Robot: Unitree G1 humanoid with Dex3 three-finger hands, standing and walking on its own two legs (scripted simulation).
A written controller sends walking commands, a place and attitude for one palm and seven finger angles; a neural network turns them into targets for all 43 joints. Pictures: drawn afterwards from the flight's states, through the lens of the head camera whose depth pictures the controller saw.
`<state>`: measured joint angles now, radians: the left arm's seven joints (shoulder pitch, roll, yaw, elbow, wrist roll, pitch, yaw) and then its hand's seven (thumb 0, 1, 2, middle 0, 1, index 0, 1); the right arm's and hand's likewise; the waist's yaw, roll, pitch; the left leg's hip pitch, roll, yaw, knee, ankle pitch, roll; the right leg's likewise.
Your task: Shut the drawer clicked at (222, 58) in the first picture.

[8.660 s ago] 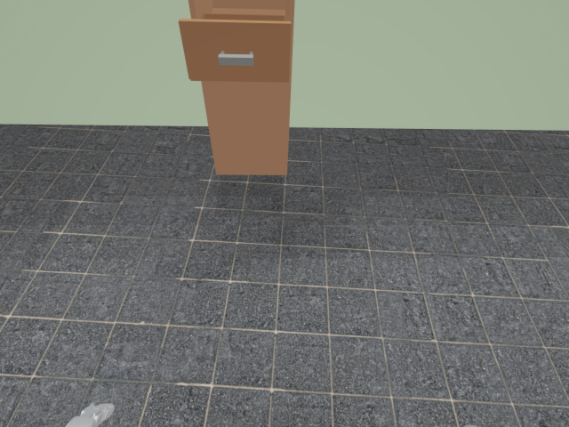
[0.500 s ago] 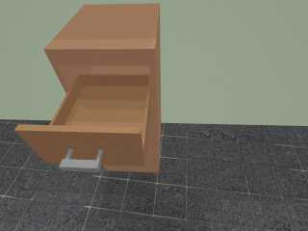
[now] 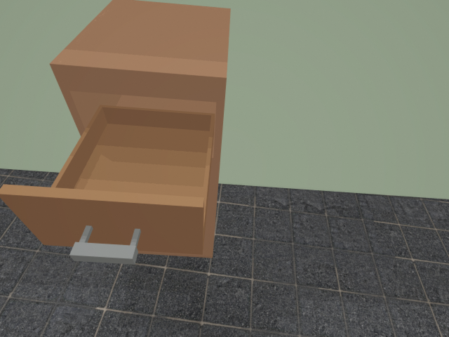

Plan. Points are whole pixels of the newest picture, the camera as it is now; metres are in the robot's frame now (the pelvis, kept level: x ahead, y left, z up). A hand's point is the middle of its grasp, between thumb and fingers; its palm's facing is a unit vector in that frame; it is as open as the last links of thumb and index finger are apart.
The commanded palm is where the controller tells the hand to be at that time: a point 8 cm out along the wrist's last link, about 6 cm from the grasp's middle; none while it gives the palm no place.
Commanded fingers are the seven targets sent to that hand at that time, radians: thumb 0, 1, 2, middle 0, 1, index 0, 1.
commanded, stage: come to a stop and stand still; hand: left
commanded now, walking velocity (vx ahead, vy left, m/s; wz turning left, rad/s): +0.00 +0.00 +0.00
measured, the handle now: (108, 242) +0.27 +0.23 +0.01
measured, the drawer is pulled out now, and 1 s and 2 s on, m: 0.30 0.30 0.29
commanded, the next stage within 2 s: look again from close up in 0.98 s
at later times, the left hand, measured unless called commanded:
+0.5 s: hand out of the picture -0.03 +0.21 -0.17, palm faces +0.02 -0.98 -0.18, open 7.4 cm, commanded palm none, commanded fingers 0.00 0.90 0.90 -0.20 -0.30 -0.20 -0.30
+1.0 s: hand out of the picture -0.04 +0.22 -0.18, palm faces +0.03 -0.99 -0.16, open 7.4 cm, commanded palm none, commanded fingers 0.00 0.90 0.90 -0.20 -0.30 -0.20 -0.30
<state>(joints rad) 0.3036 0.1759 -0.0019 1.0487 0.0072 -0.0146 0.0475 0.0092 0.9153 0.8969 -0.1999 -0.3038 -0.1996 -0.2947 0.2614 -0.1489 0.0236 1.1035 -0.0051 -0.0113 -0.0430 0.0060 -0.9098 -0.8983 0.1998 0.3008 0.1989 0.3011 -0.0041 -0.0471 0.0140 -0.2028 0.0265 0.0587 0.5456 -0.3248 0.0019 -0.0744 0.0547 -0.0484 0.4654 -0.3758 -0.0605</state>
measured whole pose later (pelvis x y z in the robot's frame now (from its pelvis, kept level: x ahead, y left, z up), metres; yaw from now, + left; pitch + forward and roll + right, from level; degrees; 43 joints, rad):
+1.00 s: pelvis -0.02 +0.05 +0.01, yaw +0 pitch +0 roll +0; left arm 0.32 0.15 -0.01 1.11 0.01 0.00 0.04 0.00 0.91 0.90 -0.20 -0.30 -0.20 -0.29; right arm 0.27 -0.14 0.02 1.14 0.00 -0.03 -0.04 0.00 -0.91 -0.90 0.20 0.30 0.20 0.30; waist 0.01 -0.04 0.02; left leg -0.18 -0.06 0.09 0.42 -0.24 0.09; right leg -0.10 -0.04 -0.02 0.43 -0.32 0.02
